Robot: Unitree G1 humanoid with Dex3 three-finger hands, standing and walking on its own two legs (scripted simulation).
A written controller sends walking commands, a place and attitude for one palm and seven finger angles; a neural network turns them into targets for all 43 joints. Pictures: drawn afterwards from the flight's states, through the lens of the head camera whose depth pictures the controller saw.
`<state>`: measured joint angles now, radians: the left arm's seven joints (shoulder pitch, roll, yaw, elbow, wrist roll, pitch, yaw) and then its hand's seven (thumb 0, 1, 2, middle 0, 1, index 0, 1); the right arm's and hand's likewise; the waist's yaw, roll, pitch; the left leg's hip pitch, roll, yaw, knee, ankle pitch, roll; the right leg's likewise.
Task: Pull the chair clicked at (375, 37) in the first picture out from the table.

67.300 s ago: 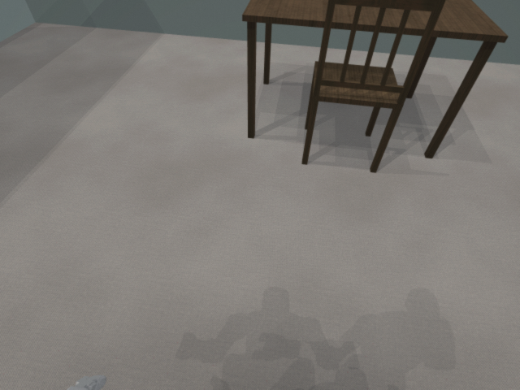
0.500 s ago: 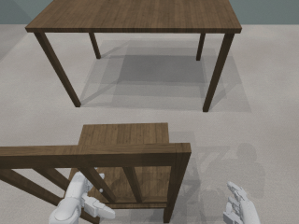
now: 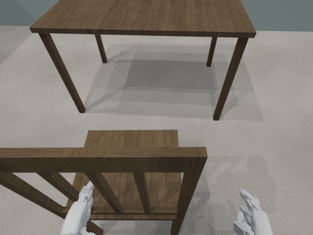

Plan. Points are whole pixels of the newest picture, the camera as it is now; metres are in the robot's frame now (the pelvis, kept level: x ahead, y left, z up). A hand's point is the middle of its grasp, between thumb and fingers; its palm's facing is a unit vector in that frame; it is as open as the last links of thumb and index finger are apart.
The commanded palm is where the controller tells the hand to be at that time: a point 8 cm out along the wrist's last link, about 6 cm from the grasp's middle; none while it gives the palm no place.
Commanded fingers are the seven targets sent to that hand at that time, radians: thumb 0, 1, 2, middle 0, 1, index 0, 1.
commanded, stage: draw the fingers out of the gap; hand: left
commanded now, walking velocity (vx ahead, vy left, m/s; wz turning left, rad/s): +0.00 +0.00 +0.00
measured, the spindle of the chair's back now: (108, 194) +0.24 +0.14 -0.03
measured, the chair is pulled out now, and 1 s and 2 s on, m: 0.65 0.65 0.64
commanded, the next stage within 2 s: draw the hand back to the body in 0.50 s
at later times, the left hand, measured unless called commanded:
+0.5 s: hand out of the picture +0.11 +0.14 -0.03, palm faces -0.04 -0.99 -0.15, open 17.4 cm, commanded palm +0.08 +0.19 -0.01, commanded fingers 0.00 -0.55 0.20 0.00 0.00 0.00 0.00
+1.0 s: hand out of the picture +0.11 +0.17 +0.05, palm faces +0.01 -0.99 -0.10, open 17.4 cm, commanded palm +0.08 +0.23 +0.07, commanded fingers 0.00 -0.55 0.20 0.00 0.00 0.00 0.00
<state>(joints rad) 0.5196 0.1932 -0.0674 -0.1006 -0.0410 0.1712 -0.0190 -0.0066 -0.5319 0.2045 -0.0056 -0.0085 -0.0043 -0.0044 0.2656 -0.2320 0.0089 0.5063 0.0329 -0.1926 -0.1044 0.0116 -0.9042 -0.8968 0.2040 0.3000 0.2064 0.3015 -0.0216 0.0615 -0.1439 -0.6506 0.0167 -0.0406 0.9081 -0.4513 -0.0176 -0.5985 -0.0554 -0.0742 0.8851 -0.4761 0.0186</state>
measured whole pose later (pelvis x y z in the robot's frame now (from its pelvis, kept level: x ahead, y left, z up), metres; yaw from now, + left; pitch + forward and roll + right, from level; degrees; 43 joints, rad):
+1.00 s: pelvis -0.02 +0.00 -0.03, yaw +0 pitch +11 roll -3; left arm 0.79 0.23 0.05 -0.37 -0.20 -0.31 -0.18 -0.01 -0.54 0.20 0.00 0.00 -0.01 -0.01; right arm 0.21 -0.17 -0.02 0.56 0.06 -0.26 -0.09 0.01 -0.90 -0.90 0.20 0.30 0.21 0.30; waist 0.04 0.07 -0.15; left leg -0.79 0.03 -0.08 1.10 -0.51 -0.02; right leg -0.71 -0.04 -0.10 1.04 -0.52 0.01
